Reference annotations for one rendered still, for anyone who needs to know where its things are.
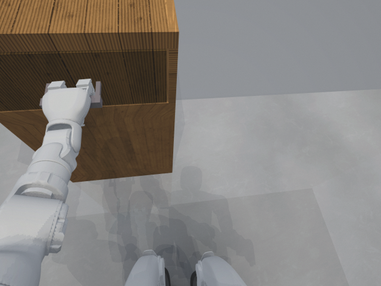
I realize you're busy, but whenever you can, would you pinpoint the robot right thigh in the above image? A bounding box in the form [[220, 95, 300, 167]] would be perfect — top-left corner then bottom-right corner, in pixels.
[[195, 256, 247, 286]]

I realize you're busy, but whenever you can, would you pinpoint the drawer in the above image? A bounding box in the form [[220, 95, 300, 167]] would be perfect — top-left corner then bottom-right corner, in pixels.
[[0, 49, 167, 111]]

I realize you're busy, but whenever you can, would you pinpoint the cabinet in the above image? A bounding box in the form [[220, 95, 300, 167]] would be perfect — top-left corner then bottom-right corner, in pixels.
[[0, 0, 179, 182]]

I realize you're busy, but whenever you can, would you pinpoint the robot left forearm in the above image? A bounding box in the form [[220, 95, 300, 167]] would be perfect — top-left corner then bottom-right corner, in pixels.
[[0, 119, 82, 217]]

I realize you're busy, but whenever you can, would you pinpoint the robot left hand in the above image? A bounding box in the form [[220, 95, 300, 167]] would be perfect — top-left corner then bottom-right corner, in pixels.
[[42, 79, 95, 126]]

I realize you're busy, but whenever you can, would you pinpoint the handle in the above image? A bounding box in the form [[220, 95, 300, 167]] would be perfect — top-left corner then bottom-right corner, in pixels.
[[39, 81, 102, 108]]

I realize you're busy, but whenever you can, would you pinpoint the robot left upper arm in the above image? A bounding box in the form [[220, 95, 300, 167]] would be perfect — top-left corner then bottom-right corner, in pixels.
[[0, 195, 69, 286]]

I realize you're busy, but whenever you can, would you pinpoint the robot thigh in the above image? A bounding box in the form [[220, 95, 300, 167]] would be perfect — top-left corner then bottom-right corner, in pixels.
[[124, 255, 165, 286], [195, 256, 247, 286]]

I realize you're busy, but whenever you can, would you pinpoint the robot left thigh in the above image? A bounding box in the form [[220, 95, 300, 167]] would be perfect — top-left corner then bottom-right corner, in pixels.
[[124, 255, 165, 286]]

